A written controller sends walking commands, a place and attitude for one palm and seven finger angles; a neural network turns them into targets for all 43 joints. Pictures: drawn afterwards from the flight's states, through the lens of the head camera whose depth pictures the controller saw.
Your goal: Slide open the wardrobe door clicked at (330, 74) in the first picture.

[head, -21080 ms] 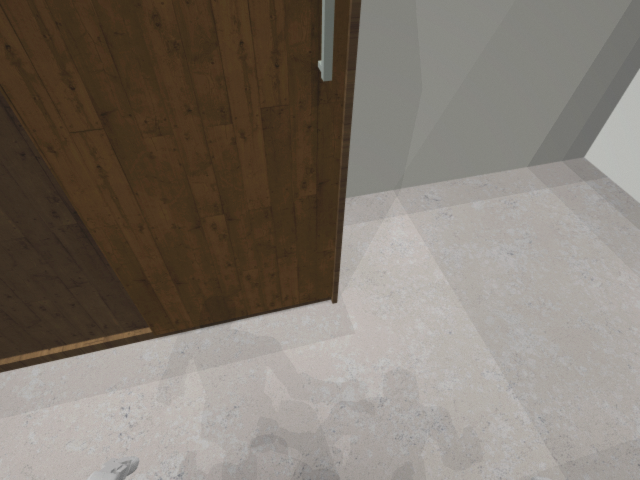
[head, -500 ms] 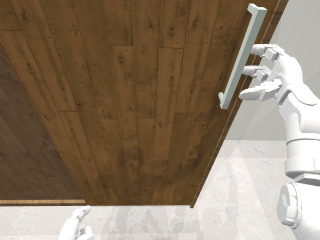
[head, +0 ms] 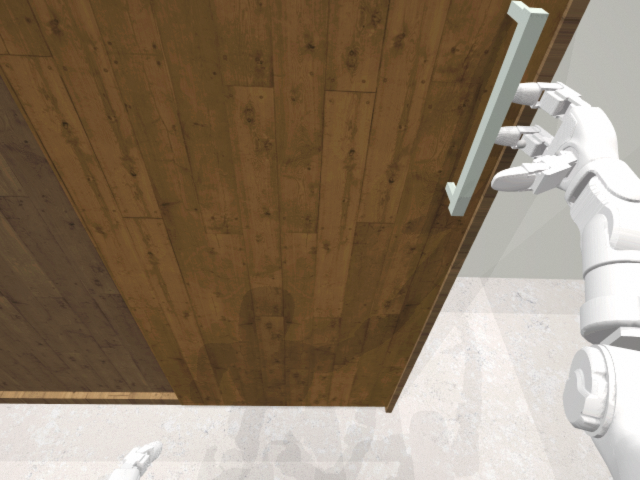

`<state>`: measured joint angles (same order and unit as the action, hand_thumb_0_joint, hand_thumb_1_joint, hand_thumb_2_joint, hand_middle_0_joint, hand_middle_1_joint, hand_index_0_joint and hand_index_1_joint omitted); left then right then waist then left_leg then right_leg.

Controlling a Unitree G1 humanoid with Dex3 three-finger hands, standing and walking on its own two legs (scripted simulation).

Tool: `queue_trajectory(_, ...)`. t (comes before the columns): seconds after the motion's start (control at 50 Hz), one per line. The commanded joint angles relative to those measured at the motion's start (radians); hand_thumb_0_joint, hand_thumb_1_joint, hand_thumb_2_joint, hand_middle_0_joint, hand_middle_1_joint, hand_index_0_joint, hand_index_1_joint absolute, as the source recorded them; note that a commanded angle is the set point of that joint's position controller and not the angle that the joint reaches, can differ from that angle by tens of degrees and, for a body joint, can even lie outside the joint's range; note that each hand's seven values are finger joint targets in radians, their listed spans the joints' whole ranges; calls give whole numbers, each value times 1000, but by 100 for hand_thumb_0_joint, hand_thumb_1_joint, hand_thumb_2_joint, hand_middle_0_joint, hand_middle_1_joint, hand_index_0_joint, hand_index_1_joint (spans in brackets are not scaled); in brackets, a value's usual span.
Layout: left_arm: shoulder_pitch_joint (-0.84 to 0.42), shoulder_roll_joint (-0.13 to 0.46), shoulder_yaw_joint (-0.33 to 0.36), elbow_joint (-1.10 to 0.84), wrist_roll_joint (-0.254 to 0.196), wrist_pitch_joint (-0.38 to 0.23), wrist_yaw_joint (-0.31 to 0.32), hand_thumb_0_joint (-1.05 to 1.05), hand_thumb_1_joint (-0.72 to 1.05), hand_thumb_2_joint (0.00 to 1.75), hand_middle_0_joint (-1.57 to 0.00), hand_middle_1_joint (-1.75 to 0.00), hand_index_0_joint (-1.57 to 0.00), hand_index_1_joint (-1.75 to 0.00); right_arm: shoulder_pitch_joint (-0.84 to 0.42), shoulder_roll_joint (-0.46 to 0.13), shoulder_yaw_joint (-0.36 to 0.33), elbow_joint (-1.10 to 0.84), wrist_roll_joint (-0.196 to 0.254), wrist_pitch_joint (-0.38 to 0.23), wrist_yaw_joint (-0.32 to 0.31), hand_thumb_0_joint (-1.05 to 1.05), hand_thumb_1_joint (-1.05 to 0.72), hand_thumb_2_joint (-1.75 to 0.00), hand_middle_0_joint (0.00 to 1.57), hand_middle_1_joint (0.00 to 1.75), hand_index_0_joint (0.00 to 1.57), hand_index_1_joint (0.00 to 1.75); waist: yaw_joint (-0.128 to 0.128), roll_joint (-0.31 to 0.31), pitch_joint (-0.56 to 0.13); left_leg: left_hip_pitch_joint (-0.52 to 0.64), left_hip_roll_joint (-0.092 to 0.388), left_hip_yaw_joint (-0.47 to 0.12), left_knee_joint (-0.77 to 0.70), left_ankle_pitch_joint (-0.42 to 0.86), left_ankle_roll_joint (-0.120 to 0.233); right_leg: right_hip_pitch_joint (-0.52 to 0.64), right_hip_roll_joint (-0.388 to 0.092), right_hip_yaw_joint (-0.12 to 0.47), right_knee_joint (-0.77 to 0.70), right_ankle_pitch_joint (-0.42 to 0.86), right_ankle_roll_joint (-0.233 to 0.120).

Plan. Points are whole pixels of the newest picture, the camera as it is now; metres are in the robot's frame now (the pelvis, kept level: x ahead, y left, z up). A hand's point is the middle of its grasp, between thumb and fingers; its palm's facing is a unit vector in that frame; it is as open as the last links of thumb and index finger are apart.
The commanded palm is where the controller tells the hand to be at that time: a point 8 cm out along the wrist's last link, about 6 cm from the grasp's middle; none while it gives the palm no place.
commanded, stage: slide the fingers in behind the handle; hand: right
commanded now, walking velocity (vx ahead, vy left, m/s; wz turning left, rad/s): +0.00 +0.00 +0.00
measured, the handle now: (483, 123) +0.48 -0.14 +0.25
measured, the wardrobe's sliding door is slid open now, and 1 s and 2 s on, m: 0.00 0.00 0.00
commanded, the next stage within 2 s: grip the handle and tug to test in 1.74 s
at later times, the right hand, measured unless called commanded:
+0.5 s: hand (511, 151) +0.42 -0.15 +0.25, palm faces -0.08 +1.00 -0.02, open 14.0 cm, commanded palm +0.40 -0.20 +0.25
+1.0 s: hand (489, 146) +0.43 -0.13 +0.25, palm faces -0.09 +1.00 +0.00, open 14.0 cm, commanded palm +0.41 -0.19 +0.25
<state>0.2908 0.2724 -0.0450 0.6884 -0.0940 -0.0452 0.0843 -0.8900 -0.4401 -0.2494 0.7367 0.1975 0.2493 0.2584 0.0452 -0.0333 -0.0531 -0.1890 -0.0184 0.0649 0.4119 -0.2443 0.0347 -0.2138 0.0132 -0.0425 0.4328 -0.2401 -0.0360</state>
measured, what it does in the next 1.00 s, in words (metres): stands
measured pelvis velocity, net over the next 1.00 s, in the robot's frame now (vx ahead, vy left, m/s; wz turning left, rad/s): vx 0.00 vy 0.00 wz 0.01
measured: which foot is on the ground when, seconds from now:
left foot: down 0.00-1.00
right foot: down 0.00-1.00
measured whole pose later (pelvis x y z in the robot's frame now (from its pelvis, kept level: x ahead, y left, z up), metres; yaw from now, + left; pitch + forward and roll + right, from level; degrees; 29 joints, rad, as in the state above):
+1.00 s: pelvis +0.00 +0.00 +0.00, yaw +0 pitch +0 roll +0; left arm 0.26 0.26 -0.05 0.68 -0.09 0.00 0.07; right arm -0.82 -0.33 -0.21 0.55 0.21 0.34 0.17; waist 0.03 -0.04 -0.05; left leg -0.16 -0.02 0.06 0.40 -0.24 0.03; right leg -0.18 0.01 -0.05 0.41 -0.24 -0.03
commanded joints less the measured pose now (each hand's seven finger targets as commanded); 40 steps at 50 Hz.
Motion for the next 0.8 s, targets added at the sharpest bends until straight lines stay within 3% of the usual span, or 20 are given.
queue_trajectory(0.0, -64, 131, 48, -146, 1, -48, 7, 0, 90, 90, -20, -30, -20, -30, -495, -222, -50, -250, 14, -98, -8, 0, 50, -30, 30, 120, 30, 120, -8, -1, -307, 44, 24, -51, -33, 334, 4, 181, -21, 69, -13, 298, -23)
queue_trajectory(0.08, -83, 129, 45, -158, 1, -53, 2, 0, 90, 90, -20, -30, -20, -30, -467, -199, -50, -303, 22, -94, -5, 0, 50, -30, 30, 120, 30, 120, -16, 9, -306, 36, 19, -50, -33, 326, 4, 196, -24, 70, -21, 294, -22)
queue_trajectory(0.1, -81, 131, 48, -160, 0, -49, 2, 0, 90, 90, -20, -30, -20, -30, -422, -214, -63, -291, 26, -88, -6, 0, 50, -30, 30, 120, 30, 120, -23, 43, -293, 50, 19, -47, -37, 318, 2, 177, -26, 71, -22, 288, -23)
queue_trajectory(0.14, -92, 132, 44, -162, -2, -45, 2, 0, 90, 90, -20, -30, -20, -30, -424, -240, -84, -298, 22, -71, -9, 0, 50, -30, 30, 120, 30, 120, -27, 41, -267, 51, 20, -51, -38, 313, 1, 153, -23, 68, -32, 266, -24)
queue_trajectory(0.2, -105, 127, 43, -167, -4, -41, 3, 0, 90, 90, -20, -30, -20, -30, -433, -178, -31, -330, 21, -53, -18, 0, 50, -30, 30, 120, 30, 120, -19, 23, -239, 26, 21, -48, -47, 273, 0, 158, -26, 65, -35, 243, -23)
queue_trajectory(0.22, -110, 126, 42, -172, -3, -44, 2, 0, 90, 90, -20, -30, -20, -30, -437, -189, -48, -360, 17, -50, -25, 0, 50, -30, 30, 120, 30, 120, -23, 13, -255, 21, 17, -49, -45, 278, 3, 177, -27, 72, -36, 256, -22)
queue_trajectory(0.24, -118, 122, 40, -171, -5, -42, 1, 0, 90, 90, -20, -30, -20, -30, -439, -164, -22, -365, 15, -44, -27, 0, 50, -30, 30, 120, 30, 120, -18, -13, -241, 7, 17, -50, -46, 268, 3, 182, -26, 69, -33, 251, -21)
queue_trajectory(0.28, -123, 118, 39, -175, -3, -45, 1, 0, 90, 90, -20, -30, -20, -30, -447, -143, -14, -395, 21, -37, -35, 0, 50, -30, 30, 120, 30, 120, -17, -7, -259, 0, 15, -48, -46, 254, 4, 198, -26, 76, -33, 244, -19)
queue_trajectory(0.32, -125, 121, 39, -165, -2, -40, 4, 0, 90, 90, -20, -30, -20, -30, -462, -158, -25, -387, 24, -33, -39, 0, 50, -30, 30, 120, 30, 120, -13, 14, -251, 0, 13, -46, -51, 239, 4, 193, -28, 80, -37, 231, -18)
queue_trajectory(0.34, -127, 119, 35, -164, -2, -42, 6, 0, 90, 90, -20, -30, -20, -30, -482, -129, 0, -383, 27, -28, -38, 0, 50, -30, 30, 120, 30, 120, -6, 18, -244, -9, 13, -47, -52, 231, 3, 190, -26, 82, -38, 221, -19)
queue_trajectory(0.36, -122, 119, 38, -155, -1, -42, 8, 0, 90, 90, -20, -30, -20, -30, -476, -158, -29, -353, 25, -21, -45, 0, 50, -30, 30, 120, 30, 120, -7, 38, -241, -12, 12, -46, -56, 222, 2, 186, -26, 81, -38, 210, -19)
queue_trajectory(0.38, -125, 119, 35, -154, -1, -42, 9, 0, 90, 90, -20, -30, -20, -30, -498, -135, -3, -358, 24, -19, -46, 0, 50, -30, 30, 120, 30, 120, -2, 27, -238, -14, 14, -47, -56, 216, 1, 180, -24, 79, -40, 201, -19)
queue_trajectory(0.4, -123, 119, 39, -153, 1, -40, 8, 0, 90, 90, -20, -30, -20, -30, -496, -149, -14, -374, 20, -24, -53, 0, 50, -30, 30, 120, 30, 120, -7, 28, -260, -4, 16, -46, -56, 217, 2, 195, -26, 81, -38, 214, -18)
queue_trajectory(0.42, -131, 115, 34, -158, 2, -44, 6, 0, 90, 90, -20, -30, -20, -30, -517, -116, 11, -394, 17, -26, -56, 0, 50, -30, 30, 120, 30, 120, -7, -19, -271, -9, 17, -47, -50, 227, 6, 209, -24, 83, -38, 229, -15)
queue_trajectory(0.48, -128, 110, 32, -150, 3, -44, 1, 0, 90, 90, -20, -30, -20, -30, -515, -68, 41, -377, 16, -24, -69, 0, 50, -30, 30, 120, 30, 120, -2, -15, -274, -23, 14, -39, -43, 234, 8, 225, -26, 91, -35, 250, -7)
queue_trajectory(0.62, -130, 111, 35, -159, 9, -20, -4, 0, 90, 90, -20, -30, -20, -30, -431, -137, -41, -341, 12, -9, -89, 0, 50, -30, 30, 120, 30, 120, -35, 72, -292, 58, 17, -45, -36, 319, 3, 179, -23, 74, -35, 300, -14)
queue_trajectory(0.66, -130, 107, 34, -158, 7, -15, -4, 0, 90, 90, -20, -30, -20, -30, -449, -113, -18, -331, 7, -3, -94, 0, 50, -30, 30, 120, 30, 120, -24, 72, -261, 41, 17, -47, -42, 306, 0, 167, -22, 66, -36, 275, -18)
queue_trajectory(0.7, -128, 111, 37, -160, 9, -9, -2, 0, 90, 90, -20, -30, -20, -30, -433, -137, -33, -329, 6, -5, -99, 0, 50, -30, 30, 120, 30, 120, -30, 89, -249, 52, 18, -49, -50, 294, -3, 155, -26, 63, -41, 263, -21)
queue_trajectory(0.74, -132, 110, 36, -168, 8, -10, 0, 0, 90, 90, -20, -30, -20, -30, -485, -156, -39, -383, -2, -15, -98, 0, 50, -30, 30, 120, 30, 120, -27, 42, -289, 70, 20, -57, -43, 327, 0, 174, -21, 59, -36, 287, -22)
queue_trajectory(0.78, -136, 101, 35, -173, 8, -16, -2, 0, 90, 90, -20, -30, -20, -30, -512, -93, 11, -431, -2, -27, -94, 0, 50, -30, 30, 120, 30, 120, -16, 5, -304, 58, 19, -52, -36, 343, 2, 205, -20, 61, -28, 313, -20)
